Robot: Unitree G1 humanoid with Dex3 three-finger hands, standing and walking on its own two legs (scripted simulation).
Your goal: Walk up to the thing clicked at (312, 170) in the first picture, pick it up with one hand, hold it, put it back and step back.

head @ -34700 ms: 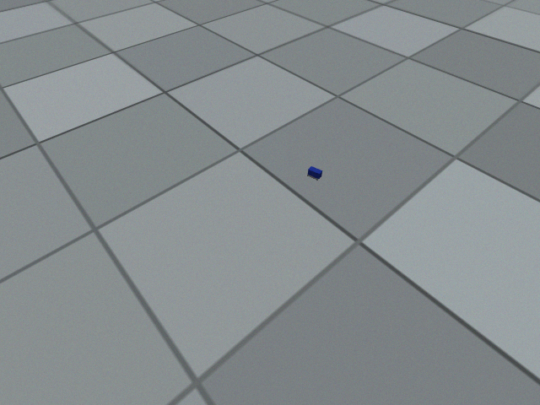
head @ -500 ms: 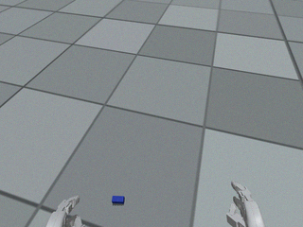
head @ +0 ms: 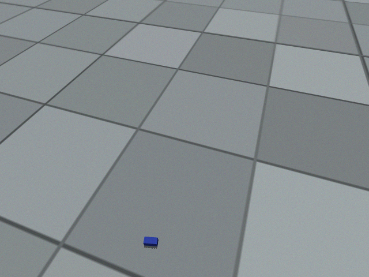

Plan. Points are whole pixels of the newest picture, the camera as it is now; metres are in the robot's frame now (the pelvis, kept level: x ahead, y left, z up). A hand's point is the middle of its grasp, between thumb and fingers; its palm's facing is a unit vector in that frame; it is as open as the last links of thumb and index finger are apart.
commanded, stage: stand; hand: left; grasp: from above
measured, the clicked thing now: (151, 241) +0.43 +0.19 -0.75
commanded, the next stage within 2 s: none
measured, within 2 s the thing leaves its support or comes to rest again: neither
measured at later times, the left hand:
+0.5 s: hand out of the picture +0.04 +0.23 -0.15, palm faces +0.03 -0.94 -0.33, open 7.4 cm
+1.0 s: hand out of the picture +0.07 +0.23 -0.15, palm faces +0.00 -0.95 -0.32, open 7.4 cm
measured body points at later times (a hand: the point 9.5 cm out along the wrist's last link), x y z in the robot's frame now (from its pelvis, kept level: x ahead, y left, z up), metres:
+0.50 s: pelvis -0.01 -0.01 +0.01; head -0.01 -0.01 +0.46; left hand +0.04 +0.28 -0.13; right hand +0.05 -0.29 -0.13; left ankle +0.00 +0.12 -0.73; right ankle +0.00 -0.14 -0.73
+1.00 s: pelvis +0.00 -0.01 +0.02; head +0.00 -0.02 +0.47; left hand +0.07 +0.27 -0.12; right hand +0.06 -0.30 -0.13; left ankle +0.00 +0.12 -0.73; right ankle +0.00 -0.14 -0.73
